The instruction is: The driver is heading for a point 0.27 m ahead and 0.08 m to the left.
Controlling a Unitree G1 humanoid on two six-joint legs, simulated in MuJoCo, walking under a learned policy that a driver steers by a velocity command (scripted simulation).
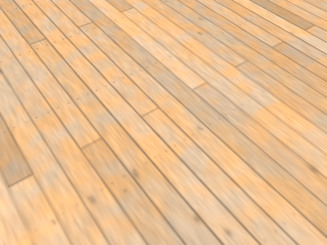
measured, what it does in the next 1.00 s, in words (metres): walks ahead: left foot, then right foot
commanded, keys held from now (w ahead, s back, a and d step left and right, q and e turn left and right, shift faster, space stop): q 0.04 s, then w+q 0.22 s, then no key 0.74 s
